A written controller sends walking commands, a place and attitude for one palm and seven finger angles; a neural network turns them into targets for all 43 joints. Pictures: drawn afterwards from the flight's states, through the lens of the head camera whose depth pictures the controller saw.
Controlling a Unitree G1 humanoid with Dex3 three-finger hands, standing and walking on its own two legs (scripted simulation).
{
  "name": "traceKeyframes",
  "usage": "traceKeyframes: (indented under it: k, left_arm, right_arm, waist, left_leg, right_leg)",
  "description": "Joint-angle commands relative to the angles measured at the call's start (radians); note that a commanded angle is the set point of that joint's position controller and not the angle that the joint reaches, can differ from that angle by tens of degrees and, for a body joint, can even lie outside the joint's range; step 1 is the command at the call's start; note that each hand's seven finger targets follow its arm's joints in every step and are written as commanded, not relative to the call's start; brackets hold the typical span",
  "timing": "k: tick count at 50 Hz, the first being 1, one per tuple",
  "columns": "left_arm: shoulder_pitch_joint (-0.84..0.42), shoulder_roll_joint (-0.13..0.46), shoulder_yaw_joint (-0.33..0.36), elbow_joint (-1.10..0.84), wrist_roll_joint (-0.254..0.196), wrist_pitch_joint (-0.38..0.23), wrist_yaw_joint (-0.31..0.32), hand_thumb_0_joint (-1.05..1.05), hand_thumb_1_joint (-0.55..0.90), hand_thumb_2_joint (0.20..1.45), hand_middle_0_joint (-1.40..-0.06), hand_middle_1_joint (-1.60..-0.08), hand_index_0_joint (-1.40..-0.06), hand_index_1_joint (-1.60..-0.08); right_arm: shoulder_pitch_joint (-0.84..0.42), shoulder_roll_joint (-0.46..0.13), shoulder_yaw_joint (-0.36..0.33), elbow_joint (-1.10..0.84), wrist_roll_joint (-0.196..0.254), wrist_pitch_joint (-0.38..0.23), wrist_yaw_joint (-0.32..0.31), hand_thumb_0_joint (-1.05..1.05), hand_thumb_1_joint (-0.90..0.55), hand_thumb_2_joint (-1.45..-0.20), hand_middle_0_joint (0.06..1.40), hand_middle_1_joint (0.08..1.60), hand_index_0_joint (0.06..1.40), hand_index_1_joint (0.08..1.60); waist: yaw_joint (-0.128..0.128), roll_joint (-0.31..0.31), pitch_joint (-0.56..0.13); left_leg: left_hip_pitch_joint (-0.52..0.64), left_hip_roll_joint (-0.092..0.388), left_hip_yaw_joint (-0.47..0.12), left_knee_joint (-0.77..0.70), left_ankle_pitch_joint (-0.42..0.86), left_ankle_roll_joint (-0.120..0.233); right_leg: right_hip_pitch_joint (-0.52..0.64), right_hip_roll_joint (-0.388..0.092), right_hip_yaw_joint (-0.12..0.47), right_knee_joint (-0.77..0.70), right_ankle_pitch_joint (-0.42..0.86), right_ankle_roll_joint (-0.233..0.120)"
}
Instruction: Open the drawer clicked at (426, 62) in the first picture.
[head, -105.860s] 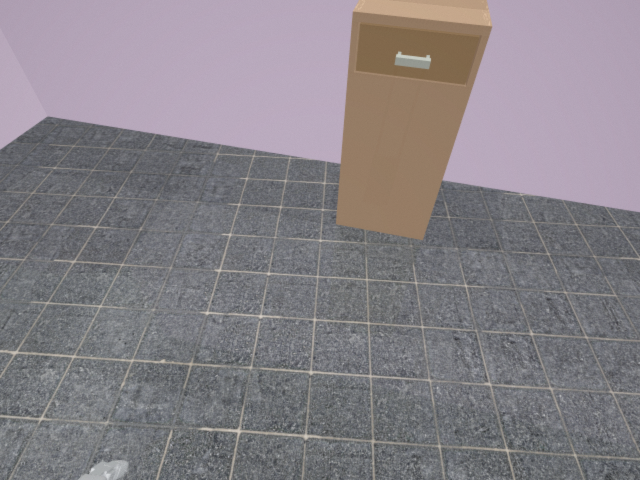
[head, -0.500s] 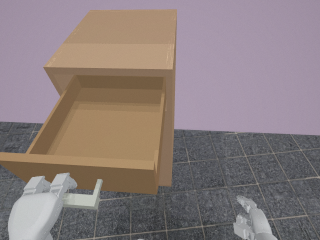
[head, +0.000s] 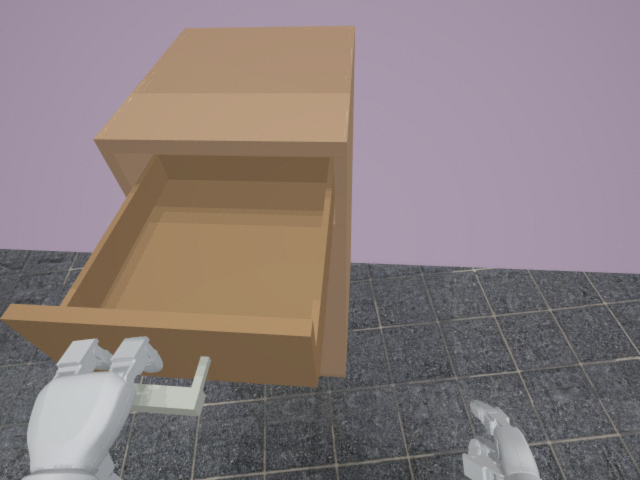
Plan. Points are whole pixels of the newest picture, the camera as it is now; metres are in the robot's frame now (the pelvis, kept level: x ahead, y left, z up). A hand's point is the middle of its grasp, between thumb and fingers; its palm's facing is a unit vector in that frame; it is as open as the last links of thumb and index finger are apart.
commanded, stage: lift the hand off the handle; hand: left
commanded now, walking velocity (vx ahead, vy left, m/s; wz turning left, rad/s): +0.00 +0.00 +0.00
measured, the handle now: (162, 380) +0.21 +0.22 +0.04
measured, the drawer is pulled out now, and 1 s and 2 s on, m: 0.30 0.30 0.30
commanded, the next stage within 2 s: draw the hand back to the body in 1.08 s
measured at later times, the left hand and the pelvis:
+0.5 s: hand (82, 394) +0.17 +0.25 +0.11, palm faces +0.06 -0.09 -0.99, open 13.5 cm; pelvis +0.00 +0.00 +0.03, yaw +0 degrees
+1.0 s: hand (63, 343) +0.18 +0.24 +0.19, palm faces +0.14 -0.09 -0.99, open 13.9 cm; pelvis +0.02 +0.01 +0.04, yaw +0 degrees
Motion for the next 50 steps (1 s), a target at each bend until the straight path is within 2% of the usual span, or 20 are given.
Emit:
traceKeyframes:
  k: [1,5,8,12,15,19,22,25,27,30,31,32,33,36,37,40,42,45,48,50]
  left_arm:
    - [-0.099,0.176,0.177,-0.294,-0.026,0.005,0.045,0.000,-0.500,0.300,-0.300,-1.200,-0.300,-1.200]
    - [-0.060,0.149,0.141,-0.310,-0.045,0.020,-0.004,0.000,-0.500,0.300,-0.300,-1.200,-0.300,-1.200]
    - [-0.045,0.192,0.169,-0.333,-0.052,0.035,-0.040,0.000,-0.500,0.300,-0.300,-1.200,-0.300,-1.200]
    - [-0.050,0.195,0.165,-0.348,-0.052,0.046,-0.079,0.000,-0.500,0.300,-0.300,-1.200,-0.300,-1.200]
    - [-0.084,0.181,0.138,-0.389,-0.060,0.046,-0.107,0.000,-0.500,0.300,-0.300,-1.200,-0.300,-1.200]
    - [-0.117,0.208,0.159,-0.405,-0.070,0.050,-0.142,0.000,-0.500,0.300,-0.300,-1.200,-0.300,-1.200]
    - [-0.101,0.223,0.181,-0.432,-0.079,0.048,-0.160,0.000,-0.500,0.300,-0.300,-1.200,-0.300,-1.200]
    - [-0.114,0.226,0.183,-0.467,-0.088,0.034,-0.173,0.000,-0.500,0.300,-0.300,-1.200,-0.300,-1.200]
    - [-0.056,0.234,0.206,-0.473,-0.103,0.046,-0.183,0.000,-0.500,0.300,-0.300,-1.200,-0.300,-1.200]
    - [-0.093,0.201,0.160,-0.473,-0.102,0.063,-0.215,0.000,-0.500,0.300,-0.300,-1.200,-0.300,-1.200]
    - [-0.098,0.213,0.169,-0.489,-0.105,0.071,-0.222,0.000,-0.500,0.300,-0.300,-1.200,-0.300,-1.200]
    - [-0.052,0.232,0.204,-0.475,-0.116,0.088,-0.230,0.000,-0.500,0.300,-0.300,-1.200,-0.300,-1.200]
    - [-0.056,0.222,0.180,-0.493,-0.119,0.095,-0.244,0.000,-0.500,0.300,-0.300,-1.200,-0.300,-1.200]
    - [-0.052,0.273,0.225,-0.531,-0.130,0.112,-0.262,0.000,-0.500,0.300,-0.300,-1.200,-0.300,-1.200]
    - [-0.048,0.286,0.254,-0.538,-0.141,0.120,-0.269,0.000,-0.500,0.300,-0.300,-1.200,-0.300,-1.200]
    - [-0.092,0.252,0.205,-0.590,-0.158,0.109,-0.292,0.000,-0.500,0.300,-0.300,-1.200,-0.300,-1.200]
    - [-0.053,0.262,0.234,-0.629,-0.179,0.108,-0.296,0.000,-0.500,0.300,-0.300,-1.200,-0.300,-1.200]
    - [-0.091,0.265,0.218,-0.629,-0.171,0.100,-0.310,0.000,-0.500,0.300,-0.300,-1.200,-0.300,-1.200]
    - [-0.075,0.290,0.246,-0.646,-0.161,0.112,-0.316,0.000,-0.500,0.300,-0.300,-1.200,-0.300,-1.200]
    - [-0.078,0.290,0.257,-0.609,-0.167,0.121,-0.323,0.000,-0.500,0.300,-0.300,-1.200,-0.300,-1.200]
  right_arm:
    - [-0.143,-0.109,-0.032,-0.170,0.007,-0.067,-0.008,0.000,-0.900,-0.900,0.200,0.300,0.200,0.300]
    - [-0.146,-0.111,-0.032,-0.176,0.016,-0.076,0.000,0.000,-0.900,-0.900,0.200,0.300,0.200,0.300]
    - [-0.156,-0.118,-0.024,-0.183,0.018,-0.075,-0.003,0.000,-0.900,-0.900,0.200,0.300,0.200,0.300]
    - [-0.170,-0.119,-0.018,-0.190,0.023,-0.071,0.000,0.000,-0.900,-0.900,0.200,0.300,0.200,0.300]
    - [-0.166,-0.122,-0.014,-0.193,0.024,-0.071,0.004,0.000,-0.900,-0.900,0.200,0.300,0.200,0.300]
    - [-0.171,-0.120,-0.010,-0.189,0.026,-0.070,-0.002,0.000,-0.900,-0.900,0.200,0.300,0.200,0.300]
    - [-0.184,-0.123,-0.006,-0.197,0.030,-0.075,-0.003,0.000,-0.900,-0.900,0.200,0.300,0.200,0.300]
    - [-0.164,-0.125,-0.010,-0.193,0.027,-0.076,-0.003,0.000,-0.900,-0.900,0.200,0.300,0.200,0.300]
    - [-0.186,-0.127,-0.005,-0.202,0.036,-0.080,0.000,0.000,-0.900,-0.900,0.200,0.300,0.200,0.300]
    - [-0.176,-0.126,-0.005,-0.192,0.036,-0.066,0.013,0.000,-0.900,-0.900,0.200,0.300,0.200,0.300]
    - [-0.180,-0.129,-0.004,-0.196,0.037,-0.067,0.015,0.000,-0.900,-0.900,0.200,0.300,0.200,0.300]
    - [-0.212,-0.128,0.001,-0.205,0.049,-0.070,0.017,0.000,-0.900,-0.900,0.200,0.300,0.200,0.300]
    - [-0.187,-0.128,0.004,-0.203,0.044,-0.064,0.021,0.000,-0.900,-0.900,0.200,0.300,0.200,0.300]
    - [-0.196,-0.137,0.008,-0.217,0.050,-0.055,0.018,0.000,-0.900,-0.900,0.200,0.300,0.200,0.300]
    - [-0.228,-0.137,0.012,-0.223,0.057,-0.059,0.019,0.000,-0.900,-0.900,0.200,0.300,0.200,0.300]
    - [-0.198,-0.137,0.005,-0.223,0.055,-0.052,0.024,0.000,-0.900,-0.900,0.200,0.300,0.200,0.300]
    - [-0.227,-0.138,0.011,-0.246,0.065,-0.069,0.025,0.000,-0.900,-0.900,0.200,0.300,0.200,0.300]
    - [-0.192,-0.140,0.004,-0.224,0.055,-0.058,0.026,0.000,-0.900,-0.900,0.200,0.300,0.200,0.300]
    - [-0.197,-0.136,0.013,-0.231,0.057,-0.062,0.036,0.000,-0.900,-0.900,0.200,0.300,0.200,0.300]
    - [-0.196,-0.134,0.006,-0.221,0.056,-0.054,0.037,0.000,-0.900,-0.900,0.200,0.300,0.200,0.300]
  waist:
    - [-0.005,0.014,-0.113]
    - [-0.001,0.003,-0.088]
    - [0.012,-0.009,-0.076]
    - [0.016,-0.019,-0.021]
    - [0.015,-0.002,-0.022]
    - [0.016,-0.007,0.003]
    - [0.026,0.027,-0.010]
    - [0.026,-0.002,-0.042]
    - [0.037,0.032,-0.035]
    - [0.027,-0.008,0.010]
    - [0.031,-0.011,-0.015]
    - [0.039,-0.007,0.005]
    - [0.040,-0.002,-0.021]
    - [0.045,-0.038,-0.020]
    - [0.046,-0.012,-0.020]
    - [0.033,0.023,-0.005]
    - [0.040,0.039,-0.019]
    - [0.032,0.006,0.002]
    - [0.046,0.032,-0.014]
    - [0.044,-0.014,0.010]
  left_leg:
    - [0.223,-0.031,0.000,-0.130,0.178,0.026]
    - [0.248,-0.022,-0.002,-0.167,0.187,0.027]
    - [0.259,-0.021,0.003,-0.195,0.190,0.025]
    - [0.276,-0.017,0.002,-0.227,0.189,0.023]
    - [0.301,-0.016,0.003,-0.252,0.191,0.025]
    - [0.331,-0.015,0.008,-0.277,0.191,0.025]
    - [0.370,-0.012,0.005,-0.295,0.224,0.021]
    - [0.394,-0.012,0.009,-0.304,0.269,0.022]
    - [0.404,-0.007,0.007,-0.316,0.288,0.016]
    - [0.396,-0.003,0.008,-0.342,0.306,0.016]
    - [0.403,-0.002,0.008,-0.349,0.316,0.017]
    - [0.404,0.003,0.001,-0.354,0.314,0.012]
    - [0.406,-0.001,0.011,-0.362,0.314,0.016]
    - [0.414,-0.001,0.015,-0.368,0.354,0.015]
    - [0.422,0.003,0.009,-0.367,0.352,0.012]
    - [0.440,0.004,0.013,-0.380,0.367,0.014]
    - [0.458,0.013,0.005,-0.375,0.375,0.012]
    - [0.455,0.009,0.006,-0.388,0.378,0.014]
    - [0.457,0.012,0.008,-0.387,0.388,0.011]
    - [0.449,0.007,0.008,-0.393,0.394,0.012]
  right_leg:
    - [-0.006,0.007,0.008,-0.194,0.217,-0.022]
    - [0.027,0.005,-0.002,-0.223,0.212,-0.017]
    - [0.068,-0.002,0.011,-0.255,0.225,-0.011]
    - [0.086,-0.002,0.015,-0.299,0.205,-0.012]
    - [0.105,-0.006,-0.003,-0.312,0.196,-0.007]
    - [0.130,-0.009,0.000,-0.353,0.190,-0.005]
    - [0.163,-0.007,0.011,-0.376,0.220,-0.010]
    - [0.194,-0.011,-0.007,-0.380,0.266,-0.004]
    - [0.218,-0.010,0.005,-0.394,0.290,-0.008]
    - [0.218,-0.010,-0.024,-0.400,0.293,-0.003]
    - [0.239,-0.015,-0.025,-0.399,0.310,0.000]
    - [0.251,-0.008,-0.005,-0.409,0.309,-0.007]
    - [0.271,-0.017,-0.023,-0.406,0.313,-0.001]
    - [0.304,-0.022,-0.021,-0.410,0.385,0.006]
    - [0.311,-0.017,-0.001,-0.420,0.391,0.000]
    - [0.296,-0.018,-0.031,-0.433,0.361,0.005]
    - [0.299,-0.014,-0.015,-0.441,0.364,0.002]
    - [0.292,-0.013,-0.038,-0.449,0.351,0.004]
    - [0.305,-0.016,-0.036,-0.446,0.353,0.000]
    - [0.311,-0.012,-0.040,-0.449,0.373,0.001]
